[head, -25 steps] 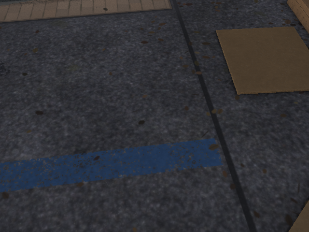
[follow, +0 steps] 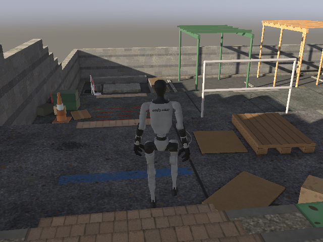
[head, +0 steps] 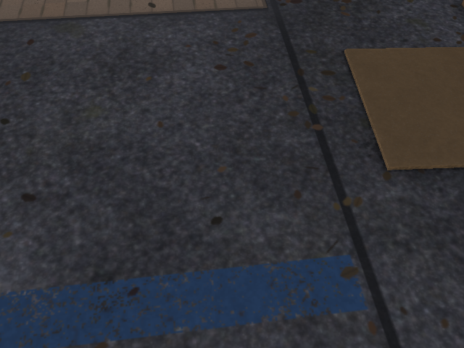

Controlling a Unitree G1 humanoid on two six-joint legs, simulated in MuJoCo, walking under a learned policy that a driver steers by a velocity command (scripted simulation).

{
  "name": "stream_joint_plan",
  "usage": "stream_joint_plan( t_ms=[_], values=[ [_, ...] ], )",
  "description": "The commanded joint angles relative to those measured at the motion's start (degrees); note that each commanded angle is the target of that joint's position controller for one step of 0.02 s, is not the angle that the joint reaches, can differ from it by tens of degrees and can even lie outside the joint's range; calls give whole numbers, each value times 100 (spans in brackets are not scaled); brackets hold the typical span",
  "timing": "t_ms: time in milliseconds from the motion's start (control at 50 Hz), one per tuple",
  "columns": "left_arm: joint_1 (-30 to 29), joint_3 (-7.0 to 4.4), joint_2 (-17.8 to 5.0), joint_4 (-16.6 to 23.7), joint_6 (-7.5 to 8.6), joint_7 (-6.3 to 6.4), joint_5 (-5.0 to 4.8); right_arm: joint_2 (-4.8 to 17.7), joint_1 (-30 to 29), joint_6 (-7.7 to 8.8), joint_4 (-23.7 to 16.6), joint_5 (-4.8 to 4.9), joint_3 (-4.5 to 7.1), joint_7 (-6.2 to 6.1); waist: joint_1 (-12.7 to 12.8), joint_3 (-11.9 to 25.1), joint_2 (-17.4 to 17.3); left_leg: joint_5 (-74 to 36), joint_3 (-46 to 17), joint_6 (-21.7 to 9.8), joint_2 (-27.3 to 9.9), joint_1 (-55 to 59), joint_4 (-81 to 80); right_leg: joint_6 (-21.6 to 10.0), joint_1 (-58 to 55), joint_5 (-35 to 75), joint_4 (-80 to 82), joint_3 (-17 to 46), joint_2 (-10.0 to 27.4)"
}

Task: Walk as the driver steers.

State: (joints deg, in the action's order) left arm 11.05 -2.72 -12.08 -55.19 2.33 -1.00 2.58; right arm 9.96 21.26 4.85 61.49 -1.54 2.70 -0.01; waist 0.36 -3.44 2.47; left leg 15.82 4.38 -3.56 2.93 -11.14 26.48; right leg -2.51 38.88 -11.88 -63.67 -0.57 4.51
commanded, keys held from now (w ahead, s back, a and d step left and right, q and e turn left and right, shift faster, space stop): w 0.38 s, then w+q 0.56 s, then w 0.06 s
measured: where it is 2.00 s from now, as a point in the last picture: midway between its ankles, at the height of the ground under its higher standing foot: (208, 239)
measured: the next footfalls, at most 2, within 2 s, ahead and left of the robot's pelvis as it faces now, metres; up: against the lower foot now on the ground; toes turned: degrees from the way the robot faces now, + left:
right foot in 0.20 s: +0.27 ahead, -0.11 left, +0.00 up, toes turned -4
left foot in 0.76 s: +0.55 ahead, +0.07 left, +0.00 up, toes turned +13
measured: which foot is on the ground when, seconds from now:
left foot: down 0.00-0.22, up 0.24-0.74, down 0.76-1.00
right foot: up 0.00-0.18, down 0.20-0.78, up 0.80-1.00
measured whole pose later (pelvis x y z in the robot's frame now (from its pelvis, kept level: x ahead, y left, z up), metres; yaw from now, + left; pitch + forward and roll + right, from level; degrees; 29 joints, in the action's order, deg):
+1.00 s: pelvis +0.52 +0.03 +0.01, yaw +17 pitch +0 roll +0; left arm 8.8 -3.0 -13.2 -48.3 2.9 -0.5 2.5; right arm 13.6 18.1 3.1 54.3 0.1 4.1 0.3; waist -0.7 -2.9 1.6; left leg 9.8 -0.9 -8.3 8.3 -9.0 19.0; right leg 1.1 34.6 -13.4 -60.7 2.1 7.2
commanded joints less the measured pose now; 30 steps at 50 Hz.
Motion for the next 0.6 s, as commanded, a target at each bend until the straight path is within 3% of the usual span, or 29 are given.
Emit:
stream_joint_plan(
  t_ms=[20,80,120,160,180,200,220,240,260,280,300,340,400,500,600],
  values=[
    [166,80,23,273,73,-99,-89,688,-441,138,-472,101,95,16,292,114,-881,-3064,-756,-787,-1274,-857,-1355,28,-1395,1255,1964,-81,-36],
    [-482,75,-109,469,37,-70,-132,851,99,93,-353,161,130,32,54,37,-676,-2513,-942,-730,-1538,-110,-1490,-72,-1358,1120,2483,-188,-105],
    [-851,47,-213,603,54,-61,-93,860,379,38,-247,100,138,22,-69,-186,-564,-2296,-1007,-725,-1657,412,-1401,-197,-1157,753,2807,-257,-144],
    [-598,-10,-284,553,119,-47,-87,958,444,0,-226,26,164,5,75,-63,-538,-2928,-904,-638,-1632,772,-832,-303,-1654,299,3222,-360,-336],
    [114,-75,-370,289,182,-25,-43,907,458,-26,-213,19,146,6,345,246,-338,-3392,-634,-529,-1369,716,81,-372,-2506,230,3514,-474,-529],
    [1133,-192,-699,15,280,30,40,747,529,-18,-309,27,92,11,679,875,34,-2906,-323,-390,-1033,69,1489,-605,-3826,-24,3643,245,8],
    [1837,-352,-1378,-51,291,85,99,232,1034,-15,-489,221,-23,55,608,1660,1228,-227,188,-110,-209,-1769,3698,-1264,-5466,-790,4211,2863,1679],
    [1673,-350,-1308,-76,165,72,-138,702,778,-43,-488,79,110,56,617,1712,963,1444,-390,-151,38,-2601,4428,-1415,-5371,-1340,4928,4062,1886],
    [1042,-268,-1048,47,118,74,-174,818,322,-77,-597,32,161,61,368,803,464,1080,-585,-222,-349,-3009,4707,-1257,-4704,-1744,4907,3235,1683],
    [578,-192,-741,145,147,55,-165,683,-25,-62,-678,22,138,92,254,303,145,577,-640,-226,-577,-2906,4399,-1118,-3908,-1323,5094,2585,1426],
    [346,-149,-592,165,180,60,-163,570,-73,-89,-669,26,129,108,44,89,163,284,-638,-195,-740,-2543,4033,-918,-3333,-767,5274,2050,1156],
    [407,-86,-363,55,263,100,-180,431,150,-217,-536,-63,117,127,-179,72,241,19,-559,-69,-815,-2027,3773,-791,-2901,296,5399,1360,838],
    [779,-121,-521,-94,365,125,-208,422,-149,-303,-611,-29,136,149,-257,107,92,-376,-497,53,-815,-2255,3491,-864,-3070,1148,5518,873,763],
    [1276,-93,-465,-217,401,177,-166,398,-1205,-316,-938,23,119,189,-27,-173,72,-1230,-615,167,-727,-2932,2540,-732,-3503,1513,5688,197,730],
    [1581,-65,-440,-321,442,218,-136,272,-2029,-266,-1277,16,6,245,196,-335,113,-1693,-99,4,-610,-2620,1307,-629,-3874,2130,5639,-405,802]
  ],
)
